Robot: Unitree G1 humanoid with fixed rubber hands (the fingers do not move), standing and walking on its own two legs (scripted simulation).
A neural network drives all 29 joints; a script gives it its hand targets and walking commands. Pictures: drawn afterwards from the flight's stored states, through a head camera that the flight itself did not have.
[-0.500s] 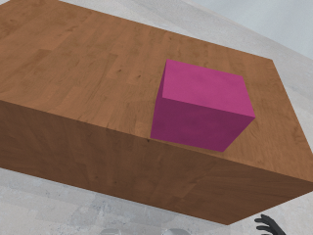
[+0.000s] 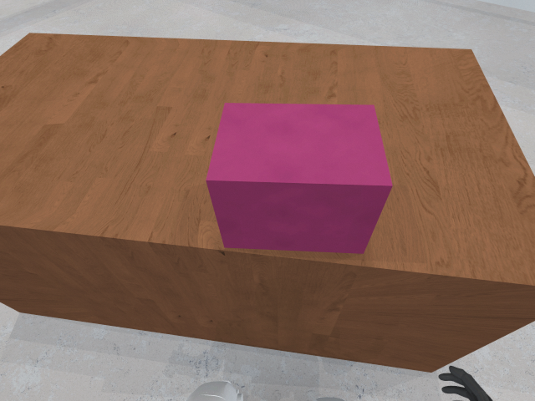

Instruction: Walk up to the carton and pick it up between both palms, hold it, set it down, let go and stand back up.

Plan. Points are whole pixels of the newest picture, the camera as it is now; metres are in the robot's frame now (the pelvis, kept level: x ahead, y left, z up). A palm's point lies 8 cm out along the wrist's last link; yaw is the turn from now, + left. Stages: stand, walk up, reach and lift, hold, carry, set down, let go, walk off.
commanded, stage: walk up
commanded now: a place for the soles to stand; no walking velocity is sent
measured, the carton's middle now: (295, 179) +0.45 -0.03 +0.04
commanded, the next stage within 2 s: reach and lift in 1.40 s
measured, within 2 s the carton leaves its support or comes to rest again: neither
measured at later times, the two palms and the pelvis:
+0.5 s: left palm out of the picture +0.07 +0.34 -0.10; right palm out of the picture +0.13 -0.30 -0.06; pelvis +0.00 +0.02 +0.00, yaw -2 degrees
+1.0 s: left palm (44, 394) +0.12 +0.34 -0.07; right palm (471, 381) +0.17 -0.29 -0.08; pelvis +0.04 +0.02 +0.00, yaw -2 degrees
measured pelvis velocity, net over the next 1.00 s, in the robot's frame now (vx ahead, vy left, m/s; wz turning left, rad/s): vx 0.04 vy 0.02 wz -0.03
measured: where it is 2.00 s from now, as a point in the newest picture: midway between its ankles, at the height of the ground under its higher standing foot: outside the picture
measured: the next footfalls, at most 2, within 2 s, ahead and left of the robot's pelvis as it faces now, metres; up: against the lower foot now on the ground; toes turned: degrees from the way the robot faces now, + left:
left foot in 0.22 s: +0.09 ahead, +0.12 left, +0.00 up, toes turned +2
